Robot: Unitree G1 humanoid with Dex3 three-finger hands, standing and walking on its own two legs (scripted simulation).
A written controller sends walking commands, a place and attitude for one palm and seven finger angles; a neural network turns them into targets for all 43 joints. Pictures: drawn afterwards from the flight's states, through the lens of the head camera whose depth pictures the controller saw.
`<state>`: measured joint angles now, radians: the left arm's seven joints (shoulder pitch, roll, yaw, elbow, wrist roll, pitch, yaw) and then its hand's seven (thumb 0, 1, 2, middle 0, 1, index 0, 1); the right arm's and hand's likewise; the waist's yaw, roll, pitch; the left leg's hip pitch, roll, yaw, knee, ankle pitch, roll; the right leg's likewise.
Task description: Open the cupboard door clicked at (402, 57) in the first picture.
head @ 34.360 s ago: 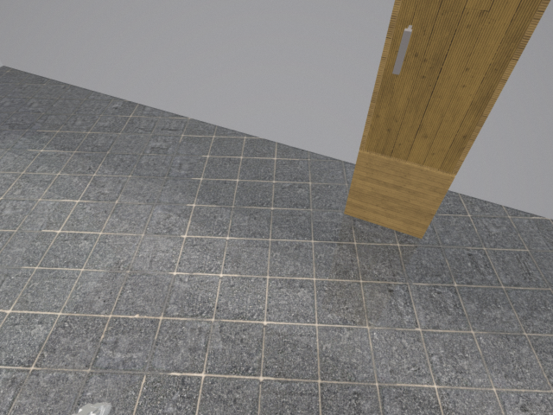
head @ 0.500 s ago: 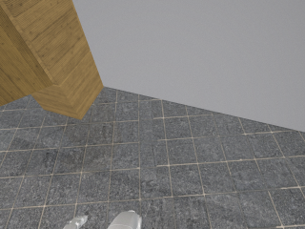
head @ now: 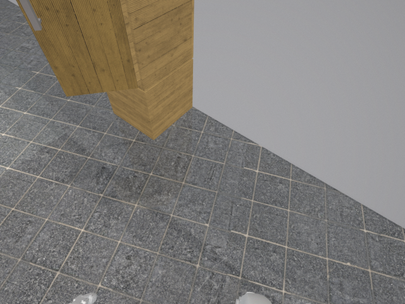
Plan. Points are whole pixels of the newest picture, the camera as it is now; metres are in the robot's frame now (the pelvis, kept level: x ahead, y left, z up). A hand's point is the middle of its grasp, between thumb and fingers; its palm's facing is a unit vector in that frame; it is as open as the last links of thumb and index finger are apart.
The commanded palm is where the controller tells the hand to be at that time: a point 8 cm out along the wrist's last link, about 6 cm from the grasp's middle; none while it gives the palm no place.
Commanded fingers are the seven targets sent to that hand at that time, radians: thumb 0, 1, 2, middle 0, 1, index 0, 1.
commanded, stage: turn to face it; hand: left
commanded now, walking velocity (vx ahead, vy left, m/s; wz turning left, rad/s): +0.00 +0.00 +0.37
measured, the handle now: (30, 7) +0.95 +0.65 +0.06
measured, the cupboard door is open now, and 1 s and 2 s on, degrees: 51 51 51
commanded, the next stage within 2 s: take the last steps up to it in 0.26 s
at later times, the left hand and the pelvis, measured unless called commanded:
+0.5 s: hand out of the picture +0.00 +0.16 -0.17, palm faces +0.27 -0.94 -0.22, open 7.3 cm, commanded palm none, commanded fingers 0.00 0.90 0.90 -0.20 -0.30 -0.20 -0.30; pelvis +0.01 -0.04 +0.00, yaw +13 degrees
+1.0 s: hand (107, 279) +0.18 +0.23 -0.16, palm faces +0.25 -0.95 -0.19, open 7.4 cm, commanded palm none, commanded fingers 0.00 0.90 0.90 -0.20 -0.30 -0.20 -0.30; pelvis +0.12 +0.03 -0.01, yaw +16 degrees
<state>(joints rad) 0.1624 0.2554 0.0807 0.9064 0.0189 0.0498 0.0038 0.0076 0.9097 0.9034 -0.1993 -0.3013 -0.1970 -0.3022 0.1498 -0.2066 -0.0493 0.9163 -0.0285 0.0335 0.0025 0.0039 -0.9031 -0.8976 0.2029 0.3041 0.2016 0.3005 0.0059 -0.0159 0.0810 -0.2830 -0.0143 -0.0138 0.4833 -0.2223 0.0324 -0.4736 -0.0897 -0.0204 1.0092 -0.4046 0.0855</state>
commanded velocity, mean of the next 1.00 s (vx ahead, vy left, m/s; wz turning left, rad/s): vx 0.20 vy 0.10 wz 0.19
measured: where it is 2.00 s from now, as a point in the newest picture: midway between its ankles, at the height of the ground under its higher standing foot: (159, 248)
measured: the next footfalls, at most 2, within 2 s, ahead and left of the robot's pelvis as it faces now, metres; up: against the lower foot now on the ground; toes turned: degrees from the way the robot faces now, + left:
right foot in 0.16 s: +0.04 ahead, -0.15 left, +0.00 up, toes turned +1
left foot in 0.58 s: +0.02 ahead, +0.09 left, +0.00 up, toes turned +19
